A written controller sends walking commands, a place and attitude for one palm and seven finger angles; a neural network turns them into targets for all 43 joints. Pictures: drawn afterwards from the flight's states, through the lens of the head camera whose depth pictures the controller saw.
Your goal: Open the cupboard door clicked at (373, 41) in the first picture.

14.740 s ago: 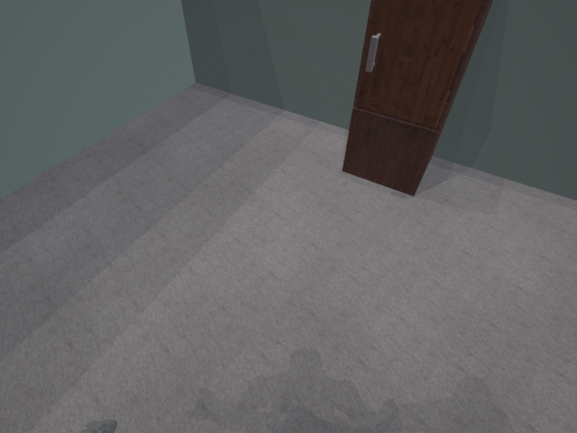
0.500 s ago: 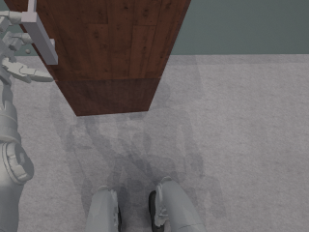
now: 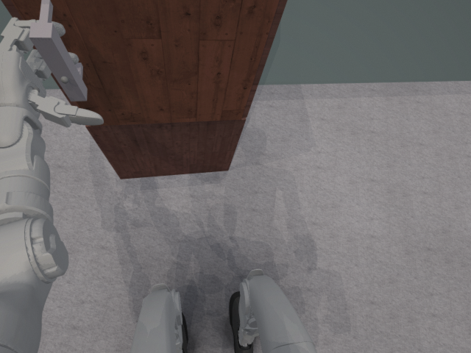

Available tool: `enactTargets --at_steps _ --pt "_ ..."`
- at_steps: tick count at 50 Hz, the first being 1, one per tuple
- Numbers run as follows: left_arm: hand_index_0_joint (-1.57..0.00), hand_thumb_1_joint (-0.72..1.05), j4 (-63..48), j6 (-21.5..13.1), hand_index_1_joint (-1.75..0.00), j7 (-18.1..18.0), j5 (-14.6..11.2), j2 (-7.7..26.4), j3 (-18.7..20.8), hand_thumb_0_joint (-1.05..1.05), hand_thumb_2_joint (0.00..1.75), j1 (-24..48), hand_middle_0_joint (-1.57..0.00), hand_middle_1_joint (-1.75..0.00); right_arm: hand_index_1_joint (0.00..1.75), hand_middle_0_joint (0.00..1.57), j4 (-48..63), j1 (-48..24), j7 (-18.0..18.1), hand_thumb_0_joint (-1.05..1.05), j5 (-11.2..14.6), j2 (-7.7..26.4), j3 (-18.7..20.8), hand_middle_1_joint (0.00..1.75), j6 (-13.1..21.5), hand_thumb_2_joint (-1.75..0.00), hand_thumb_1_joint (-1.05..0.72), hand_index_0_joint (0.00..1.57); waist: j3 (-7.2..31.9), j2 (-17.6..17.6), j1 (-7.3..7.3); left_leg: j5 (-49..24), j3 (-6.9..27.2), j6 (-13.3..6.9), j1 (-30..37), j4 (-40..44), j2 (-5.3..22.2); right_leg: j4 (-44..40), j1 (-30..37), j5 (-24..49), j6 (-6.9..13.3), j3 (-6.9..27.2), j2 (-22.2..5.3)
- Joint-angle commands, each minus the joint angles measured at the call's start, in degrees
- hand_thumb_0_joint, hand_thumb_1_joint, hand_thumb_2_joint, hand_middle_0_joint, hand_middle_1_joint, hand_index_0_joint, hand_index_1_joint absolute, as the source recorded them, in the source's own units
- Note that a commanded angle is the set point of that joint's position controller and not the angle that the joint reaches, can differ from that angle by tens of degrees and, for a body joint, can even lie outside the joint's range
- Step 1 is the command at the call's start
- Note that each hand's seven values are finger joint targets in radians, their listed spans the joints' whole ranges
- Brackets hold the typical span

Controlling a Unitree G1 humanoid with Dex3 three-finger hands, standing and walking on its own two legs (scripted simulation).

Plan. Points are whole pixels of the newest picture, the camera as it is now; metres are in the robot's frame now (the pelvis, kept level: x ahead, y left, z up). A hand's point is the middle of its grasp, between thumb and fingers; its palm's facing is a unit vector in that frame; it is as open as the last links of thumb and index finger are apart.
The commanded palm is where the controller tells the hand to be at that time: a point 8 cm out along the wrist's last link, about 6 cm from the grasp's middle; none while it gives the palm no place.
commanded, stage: slide the fingers in behind the handle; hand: left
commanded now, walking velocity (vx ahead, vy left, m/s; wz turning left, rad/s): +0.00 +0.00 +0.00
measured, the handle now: (63, 54) +0.58 +0.22 +0.04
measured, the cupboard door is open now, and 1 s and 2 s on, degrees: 0 0 4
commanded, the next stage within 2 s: close the thumb around the handle in 0.80 s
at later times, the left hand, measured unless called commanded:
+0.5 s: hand (80, 79) +0.53 +0.19 +0.04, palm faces +0.05 -1.00 -0.02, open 14.0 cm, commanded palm +0.51 +0.22 +0.04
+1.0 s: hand (80, 80) +0.53 +0.19 +0.04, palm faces +0.05 -1.00 -0.01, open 13.8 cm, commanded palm +0.51 +0.22 +0.04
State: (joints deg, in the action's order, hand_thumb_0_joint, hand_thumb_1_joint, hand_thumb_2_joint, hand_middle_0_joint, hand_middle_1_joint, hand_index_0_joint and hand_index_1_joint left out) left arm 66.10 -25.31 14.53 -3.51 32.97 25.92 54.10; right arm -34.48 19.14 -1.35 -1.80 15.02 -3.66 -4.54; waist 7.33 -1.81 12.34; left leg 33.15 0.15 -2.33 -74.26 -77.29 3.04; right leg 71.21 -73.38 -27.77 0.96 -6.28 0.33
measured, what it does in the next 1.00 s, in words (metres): stands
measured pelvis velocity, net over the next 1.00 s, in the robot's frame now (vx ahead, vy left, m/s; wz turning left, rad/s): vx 0.00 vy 0.00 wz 0.00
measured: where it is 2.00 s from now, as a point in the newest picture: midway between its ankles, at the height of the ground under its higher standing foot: (211, 347)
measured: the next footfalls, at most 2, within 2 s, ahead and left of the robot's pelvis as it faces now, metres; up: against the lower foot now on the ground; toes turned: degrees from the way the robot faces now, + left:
none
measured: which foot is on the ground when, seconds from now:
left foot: down 0.00-1.00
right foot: down 0.00-1.00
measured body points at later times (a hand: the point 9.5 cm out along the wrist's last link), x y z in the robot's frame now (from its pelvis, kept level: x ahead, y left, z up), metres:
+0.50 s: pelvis +0.00 +0.00 +0.00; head +0.18 +0.03 +0.42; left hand +0.52 +0.24 +0.05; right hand +0.01 -0.26 -0.11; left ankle +0.02 +0.09 -0.61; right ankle +0.05 -0.12 -0.61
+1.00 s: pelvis +0.00 +0.00 +0.00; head +0.18 +0.04 +0.42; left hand +0.52 +0.25 +0.04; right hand +0.02 -0.26 -0.10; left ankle +0.02 +0.09 -0.61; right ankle +0.05 -0.12 -0.61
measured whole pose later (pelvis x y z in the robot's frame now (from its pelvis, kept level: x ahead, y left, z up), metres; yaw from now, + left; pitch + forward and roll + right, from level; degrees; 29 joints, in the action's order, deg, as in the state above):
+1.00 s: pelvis +0.00 +0.00 +0.00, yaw +0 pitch +29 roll -5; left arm 66.6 -27.3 10.5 -2.9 28.9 23.3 53.6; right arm -34.8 19.2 -2.1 -2.2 14.4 -3.1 -5.3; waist 7.7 -1.9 12.1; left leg 33.3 -0.4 -2.7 -72.7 -76.3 2.5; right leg 70.6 -72.0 -28.0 0.5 -5.6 0.0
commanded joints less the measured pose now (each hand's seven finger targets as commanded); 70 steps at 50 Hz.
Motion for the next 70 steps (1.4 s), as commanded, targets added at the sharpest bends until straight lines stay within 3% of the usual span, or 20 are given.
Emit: enactTargets --at_steps 1,3,6,8,11,14,17,20,32,35,39,45,48,49,53,57,60,63,67,70 --pt "-0.30 -0.50 -12.0 -4.0 -1.20 -0.5 -0.2 12.9 -0.6 0.00 0.30 24.0 -0.30 -1.20 0.30 0.20 1.6 11.7 0.8 0.00 -0.2 11.4 4.3 0.30 0.0 -0.90 -0.90 0.20 32.5 -11.3 0.69 -26.3 5.6 0.9 26.5 8.9 -0.9 -7.0 14.3 14.9 0.3 3.5 1.8" --pt "-0.30 -0.50 -13.0 -4.3 -1.20 -0.5 -0.4 10.5 -2.3 0.00 0.30 25.1 -0.30 -1.20 0.30 0.20 1.5 11.8 0.7 0.00 -0.3 11.2 4.5 0.30 0.1 -0.90 -0.90 0.20 33.2 -12.3 1.14 -27.3 5.9 0.9 28.3 8.8 -0.8 -6.9 13.1 15.1 0.4 3.4 1.8" --pt "-0.30 -0.50 -12.6 -4.1 -1.20 -0.8 -0.9 11.6 -1.1 0.00 0.30 25.1 -0.30 -1.20 0.30 0.20 1.1 11.8 0.8 0.00 -0.3 11.4 4.6 0.30 0.0 -0.90 -0.90 0.20 33.3 -10.4 1.10 -26.5 5.9 0.8 27.5 9.0 -0.8 -7.3 14.5 15.2 0.2 3.5 1.9" --pt "-0.30 -0.50 -12.3 -4.1 -1.20 -1.0 -1.3 9.4 -2.0 0.00 0.30 24.4 -0.30 -1.20 0.30 0.20 1.2 11.9 0.7 0.00 -0.2 11.1 4.6 0.30 0.1 -0.90 -0.90 0.20 33.2 -10.5 1.00 -27.2 5.8 0.9 27.7 9.1 -1.0 -7.2 14.4 15.8 0.4 3.3 1.9" --pt "-0.30 -0.50 -11.0 -3.9 -1.20 -2.1 -1.0 10.6 -0.8 0.00 0.30 24.0 -0.30 -1.20 0.30 0.20 1.1 12.0 0.7 0.00 -0.3 11.1 4.5 0.30 -0.1 -0.90 -0.90 0.20 31.5 -9.2 0.86 -26.2 5.6 0.8 25.9 9.3 -1.0 -7.4 15.1 15.5 0.2 3.4 1.9" --pt "-0.30 -0.50 -11.6 -4.7 -1.20 -3.3 0.1 10.6 -1.0 0.00 0.30 23.9 -0.30 -1.20 0.30 0.20 1.7 11.8 0.4 0.00 -0.5 10.9 4.4 0.30 -0.1 -0.90 -0.90 0.20 32.1 -10.5 0.29 -25.7 5.3 0.9 25.9 9.4 -1.2 -7.1 15.1 15.1 0.3 3.6 1.9" --pt "-0.30 -0.50 -10.9 -5.0 -1.20 -3.8 0.5 9.4 -2.2 0.00 0.30 24.5 -0.30 -1.20 0.30 0.20 1.6 11.6 0.2 0.00 -0.5 10.8 4.4 0.30 -0.1 -0.90 -0.90 0.20 30.3 -8.7 1.11 -23.2 5.0 0.6 23.9 9.5 -1.2 -7.6 15.6 14.0 0.2 3.9 1.9" --pt "-0.30 -0.50 -12.5 -5.9 -1.20 -3.8 -0.2 8.4 -2.3 0.00 0.30 25.0 -0.30 -1.20 0.30 0.20 1.6 11.7 0.1 0.00 -0.7 10.7 4.7 0.30 0.1 -0.90 -0.90 0.20 33.4 -10.3 0.74 -25.8 5.2 0.9 26.4 9.3 -1.3 -7.2 15.8 15.7 0.3 3.7 1.8" --pt "-0.30 -0.50 -11.0 -5.5 -1.20 -3.5 -0.4 9.5 -1.4 0.00 0.30 24.1 -0.30 -1.20 0.30 0.20 1.4 11.6 0.3 0.00 -0.5 10.9 4.6 0.30 -0.4 -0.90 -0.90 0.20 31.3 -9.2 0.64 -25.2 5.1 0.8 25.3 9.6 -1.3 -7.5 16.0 15.4 0.3 3.7 1.9" --pt "-0.30 -0.50 -12.3 -6.1 -1.20 -3.5 -0.3 8.5 -2.1 0.00 0.30 23.9 -0.30 -1.20 0.30 0.20 1.3 11.5 0.2 0.00 -0.6 10.8 4.7 0.30 -0.4 -0.90 -0.90 0.20 33.5 -11.5 0.37 -28.3 5.6 1.3 28.7 9.5 -1.1 -7.0 14.7 16.4 0.5 3.4 1.8" --pt "-0.30 -0.50 -12.2 -6.4 -1.20 -3.7 -0.6 6.4 -3.2 0.00 0.30 22.4 -0.30 -1.20 0.30 0.20 1.2 11.7 0.0 0.00 -0.6 10.8 5.0 0.30 -0.6 -0.90 -0.90 0.20 33.2 -10.9 0.32 -29.6 6.2 1.6 30.4 9.9 -0.9 -7.1 13.7 16.3 0.4 2.9 1.8" --pt "-0.30 -0.50 -10.5 -6.0 -1.20 -4.2 -0.2 8.0 -2.2 0.00 0.30 23.9 -0.30 -1.20 0.30 0.20 1.2 11.4 0.2 0.00 -0.5 10.9 4.7 0.30 -0.6 -0.90 -0.90 0.20 30.7 -8.6 0.97 -25.2 5.4 0.9 25.8 9.7 -1.3 -7.5 14.9 15.0 0.2 3.5 1.9" --pt "-0.31 -0.33 -12.6 -6.8 -1.22 -4.0 -0.2 10.0 -0.7 0.00 0.37 24.0 -0.31 -1.22 0.30 0.20 1.5 11.4 0.3 0.00 -0.7 10.9 4.7 0.30 -0.5 -0.90 -0.90 0.20 33.3 -10.4 -0.03 -27.7 5.4 1.1 27.4 9.6 -1.3 -6.8 16.2 16.6 0.6 3.6 1.8" --pt "-0.32 -0.28 -12.6 -6.9 -1.22 -3.7 -0.1 8.6 -1.9 0.00 0.40 23.2 -0.32 -1.22 0.30 0.20 1.6 11.3 0.2 0.00 -0.6 10.8 4.8 0.30 -0.6 -0.90 -0.90 0.20 34.4 -11.1 0.00 -29.0 5.7 1.4 29.1 9.7 -1.2 -6.8 15.5 16.9 0.5 3.4 1.8" --pt "-0.33 -0.05 -13.0 -6.9 -1.25 -3.4 -0.6 8.0 -2.1 0.00 0.49 22.5 -0.33 -1.25 0.30 0.20 1.5 11.4 0.2 0.00 -0.6 10.7 4.9 0.30 -0.8 -0.90 -0.90 0.20 33.8 -10.8 0.04 -30.3 5.8 1.5 29.7 9.5 -1.0 -6.8 15.2 17.7 0.5 3.3 1.9" --pt "-0.35 0.17 -11.6 -6.0 -1.27 -3.8 -0.5 5.4 -4.4 0.00 0.59 24.3 -0.35 -1.27 0.30 0.20 1.0 11.1 0.1 0.00 -0.5 10.8 4.9 0.30 -0.9 -0.90 -0.90 0.20 30.8 -9.9 1.30 -26.6 6.2 1.4 28.9 10.1 -0.9 -7.5 12.6 14.3 0.3 2.9 1.8" --pt "-0.36 0.34 -12.4 -6.5 -1.29 -4.5 -0.3 7.2 -2.7 0.00 0.66 24.5 -0.36 -1.29 0.30 0.20 1.1 11.3 0.2 0.00 -0.7 10.8 4.9 0.30 -0.7 -0.90 -0.90 0.20 33.0 -10.9 0.43 -27.7 6.2 1.6 29.4 9.9 -1.1 -7.1 13.7 15.0 0.4 3.0 1.9" --pt "-0.37 0.51 -11.8 -6.8 -1.31 -4.6 -0.1 5.8 -3.7 0.00 0.73 24.2 -0.37 -1.31 0.30 0.20 1.0 11.5 0.1 0.00 -0.8 10.7 5.0 0.30 -0.6 -0.90 -0.90 0.20 32.4 -9.8 0.94 -28.1 6.3 1.4 29.4 9.7 -1.1 -7.1 13.3 15.4 0.5 3.0 1.9" --pt "-0.39 0.73 -10.2 -6.4 -1.33 -4.3 -0.1 8.1 -2.4 0.00 0.83 24.1 -0.39 -1.33 0.30 0.20 0.9 11.3 0.3 0.00 -0.6 10.8 4.7 0.30 -0.7 -0.90 -0.90 0.20 30.9 -8.1 1.09 -25.4 5.4 1.0 25.7 9.6 -1.4 -7.6 15.6 15.3 0.3 3.6 1.9" --pt "-0.40 0.90 -11.5 -6.7 -1.35 -3.9 0.1 7.7 -3.1 0.00 0.90 25.0 -0.40 -1.35 0.30 0.20 1.2 11.1 0.4 0.00 -0.6 10.7 4.6 0.30 -0.7 -0.90 -0.90 0.20 32.3 -10.2 0.78 -26.4 5.7 1.1 27.0 9.8 -1.4 -7.1 15.2 15.5 0.4 3.5 1.8"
